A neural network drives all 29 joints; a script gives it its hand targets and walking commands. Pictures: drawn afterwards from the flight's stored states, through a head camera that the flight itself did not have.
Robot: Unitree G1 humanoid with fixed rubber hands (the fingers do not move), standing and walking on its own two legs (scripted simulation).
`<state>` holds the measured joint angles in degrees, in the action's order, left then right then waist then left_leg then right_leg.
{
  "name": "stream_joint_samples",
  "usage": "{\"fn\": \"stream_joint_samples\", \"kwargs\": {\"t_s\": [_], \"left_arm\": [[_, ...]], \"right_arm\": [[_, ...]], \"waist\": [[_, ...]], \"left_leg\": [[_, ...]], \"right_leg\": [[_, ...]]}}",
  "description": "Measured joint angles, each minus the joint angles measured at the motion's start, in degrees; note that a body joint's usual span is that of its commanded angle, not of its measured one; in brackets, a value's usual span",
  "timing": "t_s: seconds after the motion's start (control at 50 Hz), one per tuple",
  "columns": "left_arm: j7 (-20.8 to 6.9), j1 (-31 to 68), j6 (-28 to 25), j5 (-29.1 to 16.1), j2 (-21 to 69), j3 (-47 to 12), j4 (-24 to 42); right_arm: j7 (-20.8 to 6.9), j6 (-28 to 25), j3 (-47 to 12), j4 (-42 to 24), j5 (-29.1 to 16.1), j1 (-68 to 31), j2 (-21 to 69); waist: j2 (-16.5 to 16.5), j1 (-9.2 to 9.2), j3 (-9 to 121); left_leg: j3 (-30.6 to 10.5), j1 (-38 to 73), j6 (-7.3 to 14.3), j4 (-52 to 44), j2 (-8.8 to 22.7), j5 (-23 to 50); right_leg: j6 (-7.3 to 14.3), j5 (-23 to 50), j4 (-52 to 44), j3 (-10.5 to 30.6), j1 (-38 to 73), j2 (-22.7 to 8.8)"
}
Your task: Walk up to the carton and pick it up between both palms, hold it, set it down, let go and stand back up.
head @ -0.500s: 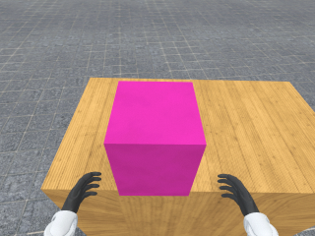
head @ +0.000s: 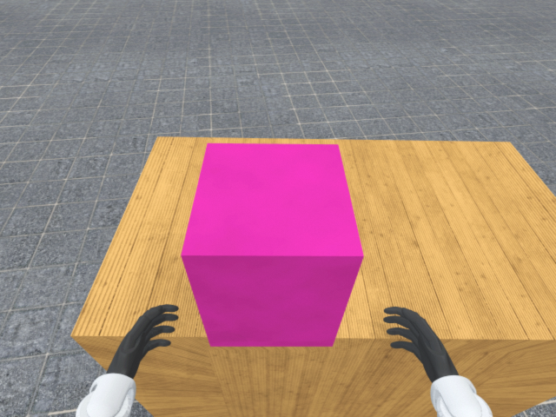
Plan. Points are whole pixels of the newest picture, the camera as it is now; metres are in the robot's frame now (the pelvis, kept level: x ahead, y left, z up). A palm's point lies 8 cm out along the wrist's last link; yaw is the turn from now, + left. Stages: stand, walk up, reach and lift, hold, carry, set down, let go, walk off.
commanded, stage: stand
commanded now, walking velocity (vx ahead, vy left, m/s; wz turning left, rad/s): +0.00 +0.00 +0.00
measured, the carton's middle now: (272, 248) +0.36 +0.01 +0.05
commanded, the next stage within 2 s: none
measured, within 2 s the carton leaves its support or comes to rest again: neither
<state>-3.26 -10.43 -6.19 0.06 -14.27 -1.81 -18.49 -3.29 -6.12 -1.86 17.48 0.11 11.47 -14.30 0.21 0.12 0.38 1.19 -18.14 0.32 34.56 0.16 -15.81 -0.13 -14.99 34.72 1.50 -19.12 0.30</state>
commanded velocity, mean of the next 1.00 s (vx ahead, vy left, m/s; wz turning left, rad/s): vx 0.00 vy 0.00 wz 0.00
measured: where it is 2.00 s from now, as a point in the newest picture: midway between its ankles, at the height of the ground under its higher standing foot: outside the picture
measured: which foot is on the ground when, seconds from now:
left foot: down 0.00-1.00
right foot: down 0.00-1.00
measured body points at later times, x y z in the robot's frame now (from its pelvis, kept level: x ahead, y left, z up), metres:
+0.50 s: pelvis +0.01 -0.01 +0.00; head +0.00 +0.00 +0.45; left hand +0.23 +0.21 -0.01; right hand +0.22 -0.21 -0.01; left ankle +0.03 +0.12 -0.73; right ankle +0.04 -0.12 -0.73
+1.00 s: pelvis +0.00 -0.01 +0.00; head +0.00 -0.01 +0.45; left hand +0.23 +0.21 -0.01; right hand +0.22 -0.21 -0.01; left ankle +0.03 +0.12 -0.73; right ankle +0.04 -0.12 -0.73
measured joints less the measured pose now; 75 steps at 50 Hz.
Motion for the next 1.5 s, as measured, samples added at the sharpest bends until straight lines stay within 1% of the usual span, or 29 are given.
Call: {"fn": "stream_joint_samples", "kwargs": {"t_s": [0.22, 0.32, 0.38, 0.52, 0.62, 0.7, 0.82, 0.96, 1.08, 1.22, 1.32, 1.42, 1.5], "left_arm": [[-0.06, -0.05, 0.07, -0.13, -0.06, 0.13, 0.10], [-0.12, -0.42, 0.23, -0.46, 0.37, 0.63, 0.01], [-0.20, -0.65, -0.13, -0.47, 0.19, 0.79, 0.50], [-0.23, -1.26, 0.28, -0.45, 0.19, 1.09, 0.37], [-0.15, -1.39, 0.19, -0.48, 0.06, 1.30, 0.69], [-0.15, -1.45, 0.51, -0.45, -0.07, 1.41, 0.82], [-0.07, -1.55, 0.43, -0.43, -0.20, 1.53, 1.08], [-0.04, -1.50, 0.83, -0.54, -0.19, 1.69, 1.24], [-0.04, -1.46, 0.40, -0.36, -0.29, 1.77, 1.59], [0.00, -1.56, 0.86, -0.48, -0.30, 1.68, 1.66], [-0.07, -1.64, 0.66, -0.48, -0.39, 1.64, 2.07], [-0.10, -1.77, 0.92, -0.47, -0.24, 1.65, 1.80], [-0.08, -1.87, 0.63, -0.47, -0.42, 1.72, 2.14]], "right_arm": [[0.03, 0.02, -0.19, -0.19, 0.02, 0.00, -0.09], [0.19, 0.54, -0.70, -0.17, 0.19, 0.36, -0.19], [0.11, 0.31, -0.90, -0.71, 0.18, 0.64, -0.39], [0.17, 0.56, -1.38, -0.91, 0.22, 1.26, -0.18], [0.14, 0.18, -1.49, -1.59, 0.18, 1.41, -0.19], [0.11, 0.19, -1.60, -1.77, 0.36, 1.48, -0.07], [0.01, -0.11, -1.84, -2.17, 0.42, 1.51, -0.28], [0.20, 0.21, -1.89, -1.88, 0.41, 1.28, -0.01], [0.13, -0.17, -1.94, -2.05, 0.27, 0.95, -0.26], [0.23, 0.09, -1.92, -1.67, 0.43, 0.76, -0.10], [0.16, 0.02, -1.84, -1.94, 0.44, 0.78, -0.24], [0.16, 0.40, -1.84, -1.71, 0.41, 0.85, -0.11], [0.15, 0.17, -1.82, -1.99, 0.38, 0.74, -0.10]], "waist": [[-0.03, -0.07, 0.00], [0.29, -0.47, 0.75], [0.41, -0.60, 0.33], [0.36, -0.64, 1.09], [0.04, -0.61, 0.58], [0.03, -0.56, 0.73], [-0.18, -0.58, 0.30], [0.16, -0.68, 0.42], [0.06, -0.67, -0.23], [0.17, -0.58, 0.17], [0.22, -0.63, -0.14], [0.23, -0.67, 0.42], [0.28, -0.69, -0.10]], "left_leg": [[0.10, -0.10, -0.05, 0.08, 0.08, -0.09], [0.25, -0.18, -0.20, 0.07, 0.23, -2.02], [0.22, -0.07, -0.31, -0.14, 0.35, -0.38], [0.28, 0.20, -0.49, 0.52, 0.56, -2.02], [0.29, 0.25, -0.62, 0.43, 0.79, -0.72], [0.31, 0.03, -0.67, 0.59, 0.81, -1.96], [0.33, 0.14, -0.81, 0.60, 1.02, -0.80], [0.45, 0.10, -0.78, 0.55, 0.97, -2.31], [0.55, -0.01, -0.82, 0.43, 1.07, -1.07], [0.67, -0.14, -0.77, 0.65, 0.98, -2.54], [0.67, -0.20, -0.77, 0.80, 0.99, -1.39], [0.82, -0.22, -0.73, 1.05, 0.98, -3.15], [1.00, -0.07, -0.75, 0.69, 0.99, -1.77]], "right_leg": [[0.09, -0.08, 0.14, 0.12, -0.18, 0.10], [0.43, -1.74, 0.21, 0.30, -0.40, 0.27], [0.43, 0.28, -0.13, 0.26, -0.25, 0.39], [0.64, -1.25, 0.66, 0.35, -0.13, 0.63], [0.67, -0.67, 0.76, 0.38, -0.17, 0.87], [0.86, -1.51, 0.96, 0.43, -0.45, 0.92], [0.86, -0.68, 0.99, 0.47, -0.37, 1.14], [0.98, -1.23, 0.81, 0.62, -0.46, 1.11], [0.89, -0.49, 0.77, 0.75, -0.62, 1.23], [0.90, -1.46, 0.90, 0.89, -0.77, 1.16], [0.83, -0.57, 1.06, 0.90, -0.81, 1.17], [0.84, -2.33, 1.41, 1.06, -0.92, 1.17], [0.80, -0.52, 1.05, 1.23, -0.87, 1.18]]}}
